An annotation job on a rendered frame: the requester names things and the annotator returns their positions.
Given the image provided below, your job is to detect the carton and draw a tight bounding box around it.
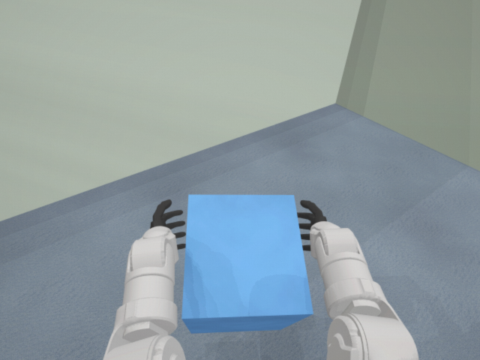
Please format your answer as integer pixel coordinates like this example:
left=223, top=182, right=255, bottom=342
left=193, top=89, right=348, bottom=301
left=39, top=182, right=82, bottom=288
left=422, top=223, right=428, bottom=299
left=181, top=195, right=314, bottom=334

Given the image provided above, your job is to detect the robot right hand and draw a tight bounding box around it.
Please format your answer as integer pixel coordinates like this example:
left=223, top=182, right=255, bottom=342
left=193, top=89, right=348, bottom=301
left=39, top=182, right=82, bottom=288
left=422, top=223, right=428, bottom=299
left=297, top=200, right=327, bottom=251

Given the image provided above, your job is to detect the robot left hand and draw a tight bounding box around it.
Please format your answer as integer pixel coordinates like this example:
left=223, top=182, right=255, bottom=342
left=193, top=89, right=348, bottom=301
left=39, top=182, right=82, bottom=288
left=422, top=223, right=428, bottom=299
left=150, top=199, right=186, bottom=249

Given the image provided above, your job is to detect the left robot forearm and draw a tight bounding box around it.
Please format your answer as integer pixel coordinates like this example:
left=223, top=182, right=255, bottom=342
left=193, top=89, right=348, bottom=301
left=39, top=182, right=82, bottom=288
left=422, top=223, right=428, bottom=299
left=103, top=226, right=179, bottom=360

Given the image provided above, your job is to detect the right robot forearm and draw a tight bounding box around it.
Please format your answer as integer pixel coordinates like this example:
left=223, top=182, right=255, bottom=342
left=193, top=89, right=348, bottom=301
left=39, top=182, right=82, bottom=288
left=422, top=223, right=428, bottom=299
left=310, top=221, right=419, bottom=360

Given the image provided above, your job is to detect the robot left upper arm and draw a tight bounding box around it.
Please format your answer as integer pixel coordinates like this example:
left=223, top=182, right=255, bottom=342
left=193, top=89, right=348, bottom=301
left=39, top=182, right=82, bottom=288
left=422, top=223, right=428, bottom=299
left=104, top=334, right=186, bottom=360

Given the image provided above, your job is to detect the robot right upper arm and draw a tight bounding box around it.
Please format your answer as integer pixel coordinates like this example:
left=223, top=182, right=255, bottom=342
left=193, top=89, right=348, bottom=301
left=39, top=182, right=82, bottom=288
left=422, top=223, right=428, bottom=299
left=326, top=313, right=418, bottom=360

